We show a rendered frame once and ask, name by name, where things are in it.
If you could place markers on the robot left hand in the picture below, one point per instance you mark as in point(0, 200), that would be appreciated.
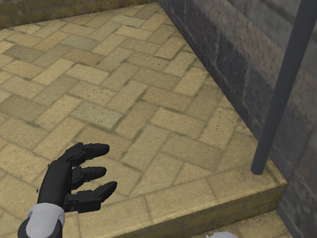
point(60, 179)

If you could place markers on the left robot forearm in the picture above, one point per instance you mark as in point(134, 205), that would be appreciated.
point(44, 220)

